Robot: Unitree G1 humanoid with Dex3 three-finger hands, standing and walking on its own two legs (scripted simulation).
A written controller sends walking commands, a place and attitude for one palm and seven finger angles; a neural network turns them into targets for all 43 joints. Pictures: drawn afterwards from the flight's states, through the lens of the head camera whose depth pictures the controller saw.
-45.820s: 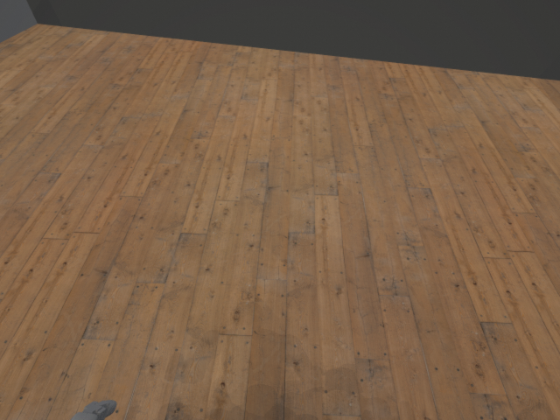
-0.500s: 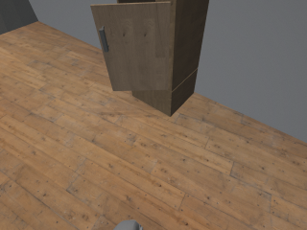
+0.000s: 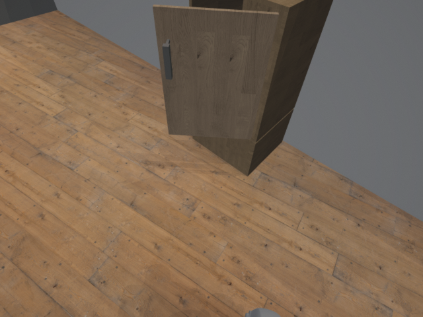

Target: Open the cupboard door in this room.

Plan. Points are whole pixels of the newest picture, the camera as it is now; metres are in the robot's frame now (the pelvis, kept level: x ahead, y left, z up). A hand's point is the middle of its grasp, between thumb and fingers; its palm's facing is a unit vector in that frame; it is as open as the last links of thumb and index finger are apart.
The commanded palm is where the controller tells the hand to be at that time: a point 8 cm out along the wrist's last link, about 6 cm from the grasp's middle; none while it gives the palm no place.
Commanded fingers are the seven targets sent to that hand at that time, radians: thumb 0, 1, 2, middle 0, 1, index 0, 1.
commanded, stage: take the last steps up to it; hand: left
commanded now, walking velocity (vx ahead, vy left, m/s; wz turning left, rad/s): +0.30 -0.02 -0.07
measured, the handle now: (168, 59) +0.95 +0.24 -0.02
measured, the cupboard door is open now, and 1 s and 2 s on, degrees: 39 39 39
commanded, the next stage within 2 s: come to a stop and stand still in 0.90 s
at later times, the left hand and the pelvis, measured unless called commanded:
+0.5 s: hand (158, 276) +0.23 +0.14 -0.16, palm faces +0.04 -0.98 -0.21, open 7.1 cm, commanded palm none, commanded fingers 0.00 0.90 0.90 -0.20 -0.30 -0.20 -0.30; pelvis +0.17 -0.05 +0.00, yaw -1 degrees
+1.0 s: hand (148, 225) +0.36 +0.20 -0.17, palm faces +0.03 -0.99 -0.15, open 7.4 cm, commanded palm none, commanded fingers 0.00 0.90 0.90 -0.20 -0.30 -0.20 -0.30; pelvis +0.33 +0.02 +0.01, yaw -2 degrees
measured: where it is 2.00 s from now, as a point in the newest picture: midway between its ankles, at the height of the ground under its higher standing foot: (217, 284)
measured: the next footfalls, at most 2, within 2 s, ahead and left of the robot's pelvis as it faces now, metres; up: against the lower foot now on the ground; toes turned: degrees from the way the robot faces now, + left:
right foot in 0.28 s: +0.21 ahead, -0.14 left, +0.00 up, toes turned -9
left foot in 0.74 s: +0.39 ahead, +0.09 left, +0.00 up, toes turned +5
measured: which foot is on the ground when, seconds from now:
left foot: down 0.00-0.30, up 0.32-0.72, down 0.74-1.00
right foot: up 0.00-0.26, down 0.28-0.74, up 0.76-1.00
